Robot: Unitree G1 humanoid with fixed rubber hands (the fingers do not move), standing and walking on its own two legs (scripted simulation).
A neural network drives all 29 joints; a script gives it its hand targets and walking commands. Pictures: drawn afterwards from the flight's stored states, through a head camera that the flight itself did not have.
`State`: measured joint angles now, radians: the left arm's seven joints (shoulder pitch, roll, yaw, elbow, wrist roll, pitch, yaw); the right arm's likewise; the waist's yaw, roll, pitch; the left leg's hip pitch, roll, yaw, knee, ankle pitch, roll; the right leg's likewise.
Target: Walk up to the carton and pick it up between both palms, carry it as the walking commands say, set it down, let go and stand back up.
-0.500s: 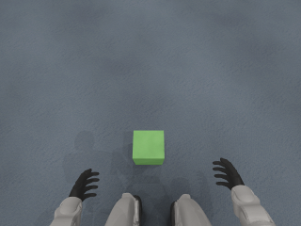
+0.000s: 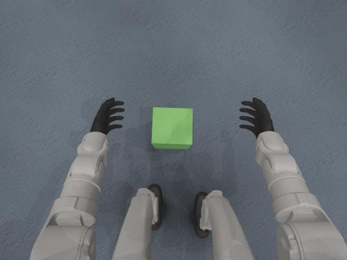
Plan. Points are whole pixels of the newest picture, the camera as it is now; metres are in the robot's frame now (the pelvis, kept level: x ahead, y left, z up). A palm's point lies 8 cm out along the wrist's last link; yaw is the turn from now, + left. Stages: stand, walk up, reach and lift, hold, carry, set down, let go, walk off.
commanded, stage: reach and lift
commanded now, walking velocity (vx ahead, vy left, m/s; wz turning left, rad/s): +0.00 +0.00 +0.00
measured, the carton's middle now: (172, 130) +0.48 +0.02 -0.57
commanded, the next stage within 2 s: none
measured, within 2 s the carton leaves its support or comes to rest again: neither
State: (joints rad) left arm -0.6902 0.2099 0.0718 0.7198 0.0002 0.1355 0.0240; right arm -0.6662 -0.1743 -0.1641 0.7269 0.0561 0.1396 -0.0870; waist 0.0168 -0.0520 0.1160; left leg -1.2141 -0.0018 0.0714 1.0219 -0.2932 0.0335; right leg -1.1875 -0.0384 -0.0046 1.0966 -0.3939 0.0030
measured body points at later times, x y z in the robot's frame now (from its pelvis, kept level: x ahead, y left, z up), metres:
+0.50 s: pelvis +0.01 +0.00 -0.03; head +0.32 +0.01 +0.30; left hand +0.47 +0.19 -0.17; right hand +0.46 -0.17 -0.18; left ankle +0.09 +0.10 -0.64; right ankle +0.05 -0.12 -0.64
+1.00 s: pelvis -0.08 +0.00 -0.18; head +0.30 +0.03 +0.05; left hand +0.48 +0.18 -0.36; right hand +0.47 -0.14 -0.37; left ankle +0.09 +0.10 -0.64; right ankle +0.05 -0.12 -0.64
